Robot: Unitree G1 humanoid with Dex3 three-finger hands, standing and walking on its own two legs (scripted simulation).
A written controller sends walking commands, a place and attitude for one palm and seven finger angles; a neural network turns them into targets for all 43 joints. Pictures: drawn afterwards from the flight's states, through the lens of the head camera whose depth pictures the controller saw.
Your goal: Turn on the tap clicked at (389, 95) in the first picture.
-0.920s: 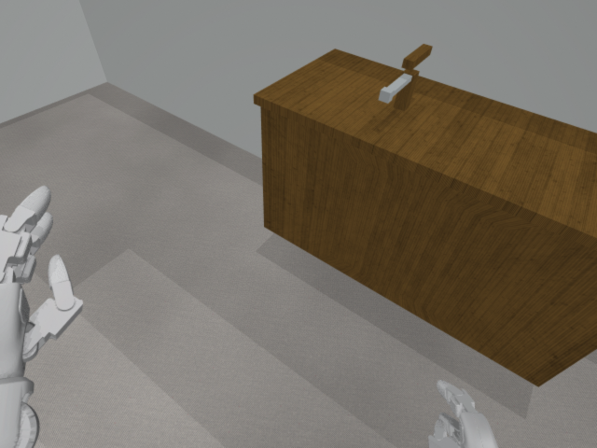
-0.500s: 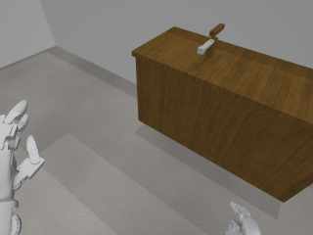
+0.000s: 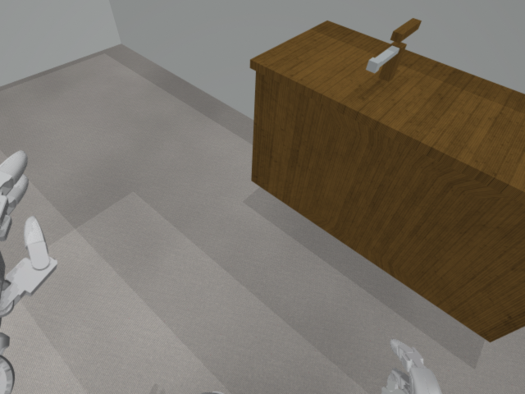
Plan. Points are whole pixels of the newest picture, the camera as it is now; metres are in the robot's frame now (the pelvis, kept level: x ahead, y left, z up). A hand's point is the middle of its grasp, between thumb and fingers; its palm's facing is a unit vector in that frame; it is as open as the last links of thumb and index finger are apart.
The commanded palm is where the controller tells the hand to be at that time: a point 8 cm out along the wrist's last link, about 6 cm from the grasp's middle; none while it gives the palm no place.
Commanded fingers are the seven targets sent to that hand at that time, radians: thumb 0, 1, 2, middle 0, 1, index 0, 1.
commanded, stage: walk around to get in front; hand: left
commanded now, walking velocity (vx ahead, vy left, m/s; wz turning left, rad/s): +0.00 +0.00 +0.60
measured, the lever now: (373, 65) +0.92 -0.27 +0.05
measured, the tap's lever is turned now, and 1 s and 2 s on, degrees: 0 0 0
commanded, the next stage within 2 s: none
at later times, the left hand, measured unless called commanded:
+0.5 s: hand out of the picture +0.08 +0.26 +0.17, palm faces +0.66 -0.64 -0.39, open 7.4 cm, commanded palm +0.01 +0.28 +0.19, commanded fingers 0.00 0.90 0.90 -0.20 -0.30 -0.20 -0.30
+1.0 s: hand out of the picture -0.08 +0.24 +0.17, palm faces +0.82 -0.38 -0.43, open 7.4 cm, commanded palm -0.14 +0.24 +0.19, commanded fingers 0.00 0.90 0.90 -0.20 -0.30 -0.20 -0.30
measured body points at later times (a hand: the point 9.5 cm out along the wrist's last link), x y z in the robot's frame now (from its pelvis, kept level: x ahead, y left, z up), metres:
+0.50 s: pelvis -0.04 -0.04 +0.01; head -0.03 -0.04 +0.46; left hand +0.04 +0.29 +0.19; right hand +0.20 -0.23 -0.07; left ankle -0.10 +0.09 -0.69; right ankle -0.04 -0.12 -0.72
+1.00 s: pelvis -0.10 -0.08 +0.01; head -0.08 -0.08 +0.45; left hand -0.13 +0.26 +0.20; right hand +0.16 -0.14 -0.09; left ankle -0.12 +0.07 -0.71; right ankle -0.04 -0.16 -0.73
